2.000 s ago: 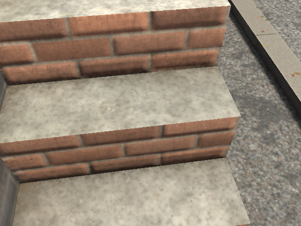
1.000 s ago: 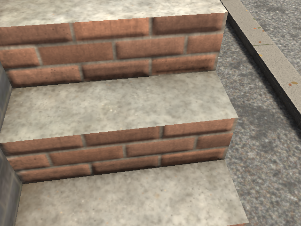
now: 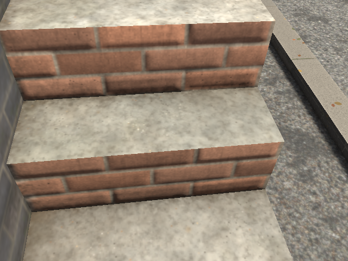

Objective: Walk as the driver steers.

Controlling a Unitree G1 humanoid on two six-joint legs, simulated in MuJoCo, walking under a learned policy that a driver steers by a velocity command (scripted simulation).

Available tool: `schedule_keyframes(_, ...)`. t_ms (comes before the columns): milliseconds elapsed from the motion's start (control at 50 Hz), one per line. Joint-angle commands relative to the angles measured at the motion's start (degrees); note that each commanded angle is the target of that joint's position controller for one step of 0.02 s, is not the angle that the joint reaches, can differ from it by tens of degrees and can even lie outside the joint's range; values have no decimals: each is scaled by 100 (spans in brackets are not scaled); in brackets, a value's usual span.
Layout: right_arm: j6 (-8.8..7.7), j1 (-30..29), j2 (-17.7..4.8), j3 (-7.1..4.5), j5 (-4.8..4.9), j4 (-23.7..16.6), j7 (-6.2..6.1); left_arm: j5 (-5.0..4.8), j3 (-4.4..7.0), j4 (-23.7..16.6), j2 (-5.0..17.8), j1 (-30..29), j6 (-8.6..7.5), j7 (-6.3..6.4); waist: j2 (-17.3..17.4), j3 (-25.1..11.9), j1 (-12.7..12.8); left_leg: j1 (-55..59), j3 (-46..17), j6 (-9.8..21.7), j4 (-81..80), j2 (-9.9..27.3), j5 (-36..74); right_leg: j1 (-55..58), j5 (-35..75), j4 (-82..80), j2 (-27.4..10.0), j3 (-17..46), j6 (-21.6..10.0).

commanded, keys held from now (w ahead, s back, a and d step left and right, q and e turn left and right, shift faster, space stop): w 1.00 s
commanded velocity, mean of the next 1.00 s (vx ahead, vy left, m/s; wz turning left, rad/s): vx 0.50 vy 0.00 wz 0.00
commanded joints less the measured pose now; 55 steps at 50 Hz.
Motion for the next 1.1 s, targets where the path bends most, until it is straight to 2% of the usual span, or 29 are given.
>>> schedule_keyframes(20,-51,-16,-727,-164,7,-248,-22,-7,73,-414,344,-381,-105,-3,209,51,-6,-128,-586,429,-10,863,1788,-147,345,-156,-355,357,-310)
schedule_keyframes(120,-55,50,-716,-180,17,-228,-29,1,76,-369,361,-297,-114,-2,218,22,0,-121,-556,427,17,844,1887,-79,536,-162,-360,359,-331)
schedule_keyframes(140,-98,-24,-693,-170,-13,-285,-42,-4,75,-361,398,-348,-149,54,219,-30,-52,-144,-551,408,-48,838,1660,-13,558,-227,-387,440,-341)
schedule_keyframes(200,-132,-6,-706,-164,-6,-249,-46,6,77,-350,429,-342,-171,86,194,-17,-47,-185,-556,384,-76,842,1759,71,754,-235,-404,445,-348)
schedule_keyframes(420,-138,25,-735,-154,-15,-223,-41,32,89,-294,455,-325,-163,37,86,-138,-16,-182,-497,321,-58,850,1992,264,1270,-231,-416,444,-355)
schedule_keyframes(440,-128,50,-710,-141,-22,-201,-40,72,86,-262,440,-270,-159,13,81,-135,-13,-148,-474,337,-58,854,2123,270,1446,-211,-425,440,-361)
schedule_keyframes(460,-122,78,-720,-142,-24,-194,-41,71,92,-249,448,-260,-156,3,74,-158,-20,-130,-465,334,-50,854,2165,291,1504,-203,-424,434,-363)
schedule_keyframes(660,-124,38,-723,-136,-22,-181,-37,52,84,-239,434,-345,-148,4,129,-74,-27,-196,-455,328,-96,859,1787,222,1160,-270,-408,447,-376)
schedule_keyframes(680,-132,-47,-799,-152,-28,-226,-10,79,87,-296,477,-356,-187,2,261,-88,-1,-216,-443,353,-61,824,1629,199,930,-238,-377,364,-369)
schedule_keyframes(700,-138,-98,-767,-149,-25,-240,3,77,81,-309,463,-390,-201,2,248,-66,5,-249,-452,369,-58,823,1543,156,810,-245,-368,367,-372)
schedule_keyframes(720,-136,0,-677,-135,-11,-198,-22,35,82,-240,429,-355,-175,5,83,-37,-24,-249,-461,360,-94,857,1608,147,954,-275,-386,440,-389)
schedule_keyframes(780,-126,66,-735,-148,-11,-166,-41,34,87,-217,433,-310,-162,2,104,-24,-29,-214,-452,338,-99,861,1734,171,1088,-273,-396,445,-394)
schedule_keyframes(800,-128,-35,-804,-160,-25,-214,-13,75,80,-290,454,-348,-195,-1,250,-52,-3,-220,-447,351,-66,828,1620,160,893,-251,-374,377,-379)
schedule_keyframes(820,-131,-85,-770,-157,-23,-232,0,76,75,-303,445,-381,-207,-2,233,-54,2,-239,-457,362,-61,829,1555,135,798,-257,-367,377,-379)
schedule_keyframes(840,-127,14,-680,-143,-9,-190,-25,34,78,-233,416,-342,-180,-1,64,-36,-25,-229,-466,352,-95,863,1630,135,956,-284,-385,447,-394)
schedule_keyframes(900,-119,78,-733,-154,-9,-163,-44,35,84,-205,425,-292,-164,-2,97,-28,-29,-198,-456,334,-105,863,1735,167,1074,-283,-394,451,-394)
schedule_keyframes(1100,-122,73,-708,-158,-5,-156,-44,36,82,-172,418,-294,-160,5,141,-14,-24,-205,-466,335,-124,859,1648,159,939,-323,-387,449,-395)
Velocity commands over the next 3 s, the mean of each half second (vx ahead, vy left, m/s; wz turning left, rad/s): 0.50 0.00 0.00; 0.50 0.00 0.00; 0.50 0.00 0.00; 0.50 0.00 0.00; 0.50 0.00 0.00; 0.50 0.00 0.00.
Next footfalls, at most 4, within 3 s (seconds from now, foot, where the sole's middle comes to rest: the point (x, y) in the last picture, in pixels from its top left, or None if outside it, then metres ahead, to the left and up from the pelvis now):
none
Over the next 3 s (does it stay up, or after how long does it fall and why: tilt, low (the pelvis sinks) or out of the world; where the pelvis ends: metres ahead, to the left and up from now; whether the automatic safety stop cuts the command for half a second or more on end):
stays up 0.00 -0.01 0.00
